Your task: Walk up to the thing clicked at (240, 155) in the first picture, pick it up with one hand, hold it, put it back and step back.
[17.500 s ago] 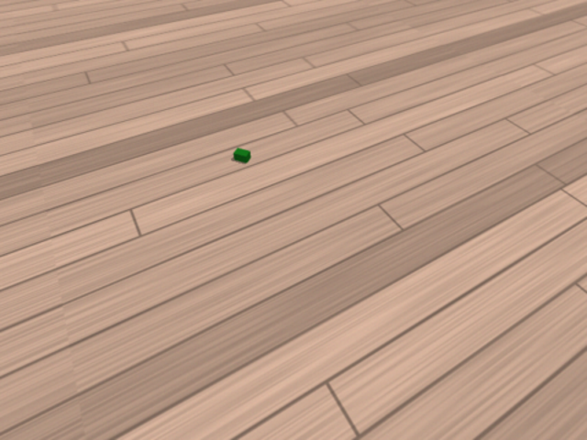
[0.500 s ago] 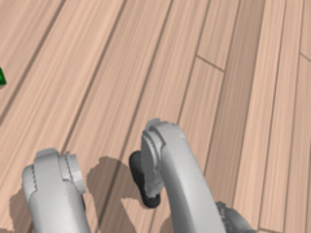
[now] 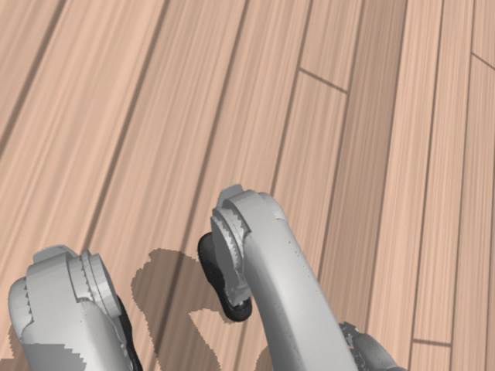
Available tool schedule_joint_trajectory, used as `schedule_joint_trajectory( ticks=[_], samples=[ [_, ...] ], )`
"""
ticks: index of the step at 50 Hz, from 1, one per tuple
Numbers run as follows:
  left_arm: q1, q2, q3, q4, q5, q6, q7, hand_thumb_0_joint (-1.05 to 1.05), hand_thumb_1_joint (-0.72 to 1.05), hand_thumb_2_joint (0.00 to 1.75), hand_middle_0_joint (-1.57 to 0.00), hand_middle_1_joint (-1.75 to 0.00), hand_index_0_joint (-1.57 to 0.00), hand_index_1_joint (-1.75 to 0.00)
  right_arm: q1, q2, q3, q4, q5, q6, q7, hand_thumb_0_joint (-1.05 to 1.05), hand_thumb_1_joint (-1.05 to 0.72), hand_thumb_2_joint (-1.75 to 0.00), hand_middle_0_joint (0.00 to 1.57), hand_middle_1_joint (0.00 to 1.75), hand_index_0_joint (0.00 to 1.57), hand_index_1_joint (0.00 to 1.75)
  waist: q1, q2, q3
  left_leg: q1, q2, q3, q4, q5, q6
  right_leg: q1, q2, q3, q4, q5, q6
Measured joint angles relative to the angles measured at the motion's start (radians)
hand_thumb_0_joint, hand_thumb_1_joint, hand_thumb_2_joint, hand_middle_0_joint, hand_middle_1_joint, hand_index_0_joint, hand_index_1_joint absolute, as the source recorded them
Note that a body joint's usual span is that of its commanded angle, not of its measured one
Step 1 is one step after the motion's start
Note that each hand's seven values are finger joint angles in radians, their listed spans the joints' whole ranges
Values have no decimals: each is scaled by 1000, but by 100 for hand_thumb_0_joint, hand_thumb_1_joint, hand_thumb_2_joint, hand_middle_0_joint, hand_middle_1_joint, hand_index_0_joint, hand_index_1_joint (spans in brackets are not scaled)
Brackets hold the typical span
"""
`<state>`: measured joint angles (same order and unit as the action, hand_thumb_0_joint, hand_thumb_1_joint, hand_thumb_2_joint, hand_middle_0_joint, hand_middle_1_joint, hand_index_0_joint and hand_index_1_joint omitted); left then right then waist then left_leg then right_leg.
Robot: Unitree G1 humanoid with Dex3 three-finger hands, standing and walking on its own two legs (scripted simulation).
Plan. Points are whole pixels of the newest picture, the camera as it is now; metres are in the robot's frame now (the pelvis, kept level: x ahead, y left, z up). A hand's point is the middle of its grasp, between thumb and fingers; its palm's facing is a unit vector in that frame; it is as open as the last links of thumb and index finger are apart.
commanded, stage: close in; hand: left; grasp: from above
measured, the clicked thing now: out of the picture +0.53 +0.31 -0.31
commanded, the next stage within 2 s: rest palm in 0.22 s
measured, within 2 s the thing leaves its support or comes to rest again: neither
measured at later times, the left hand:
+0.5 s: hand out of the picture +0.52 +0.30 -0.21, palm faces -0.46 -0.10 -0.88, open 11.9 cm
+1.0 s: hand out of the picture +0.52 +0.31 -0.26, palm faces -0.45 -0.12 -0.89, open 12.0 cm
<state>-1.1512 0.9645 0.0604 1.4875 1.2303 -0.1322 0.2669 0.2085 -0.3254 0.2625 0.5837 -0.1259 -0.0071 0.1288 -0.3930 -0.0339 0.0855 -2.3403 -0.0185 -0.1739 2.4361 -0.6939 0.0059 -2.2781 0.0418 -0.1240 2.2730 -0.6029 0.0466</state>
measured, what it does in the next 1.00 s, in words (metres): stands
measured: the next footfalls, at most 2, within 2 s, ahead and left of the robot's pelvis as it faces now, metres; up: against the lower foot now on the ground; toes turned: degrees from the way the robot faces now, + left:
none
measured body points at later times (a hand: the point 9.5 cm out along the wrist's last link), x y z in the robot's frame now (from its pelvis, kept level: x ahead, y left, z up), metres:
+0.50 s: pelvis +0.00 +0.01 +0.00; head +0.28 +0.12 +0.33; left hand +0.54 +0.31 -0.16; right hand +0.03 -0.26 -0.05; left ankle +0.07 +0.12 -0.29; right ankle +0.12 -0.12 -0.29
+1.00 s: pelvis +0.00 +0.01 -0.01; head +0.31 +0.12 +0.30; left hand +0.54 +0.31 -0.21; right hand +0.01 -0.25 -0.05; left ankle +0.07 +0.12 -0.29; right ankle +0.12 -0.12 -0.29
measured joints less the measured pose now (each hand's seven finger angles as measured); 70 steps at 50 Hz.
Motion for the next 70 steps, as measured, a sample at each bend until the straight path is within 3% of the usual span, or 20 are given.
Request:
schedule_joint_trajectory(
  ticks=[5,11,22,38,54,70],
  samples=[
    [-46,15,-49,-18,13,-35,-9,0,-20,72,-41,-70,-40,-71,-12,-2,-15,17,-14,-6,-4,0,-90,-90,20,30,21,30,20,-20,-5,-11,-9,-5,8,3,-2,-2,-7,-6,6,-4,-4],
    [-69,14,-75,12,37,-45,11,0,-19,73,-42,-69,-41,-70,-25,-8,-18,6,-24,-4,-1,-1,-90,-90,20,30,21,30,11,-26,-21,-13,-16,-14,11,-7,1,6,-12,-15,2,-18,-6],
    [-55,21,-46,79,61,-38,87,0,-15,70,-44,-65,-43,-66,-21,-12,11,-31,-33,-21,9,-1,-90,-90,20,30,21,30,-25,-40,-2,-4,-11,-19,12,-11,7,19,-7,-20,-6,-17,-1],
    [-73,106,-10,182,75,-45,181,0,-17,71,-43,-62,-41,-64,-15,-18,75,-12,-57,-91,7,-1,-90,-90,20,30,21,30,-62,-74,67,-17,0,-38,57,-15,8,3,8,-34,20,-2,9],
    [-56,147,16,168,65,-44,192,0,-16,69,-44,-62,-42,-64,-42,-32,91,-11,-76,-122,27,-1,-90,-90,20,30,21,30,-64,-97,97,-16,2,-60,78,-37,8,11,13,-53,23,-14,10],
    [-57,159,-10,197,64,-61,226,0,-13,67,-44,-62,-43,-63,-64,-30,117,-12,-88,-129,42,-1,-90,-90,20,30,21,30,-65,-106,102,-11,3,-75,83,-42,9,22,15,-66,16,-14,11]
  ],
)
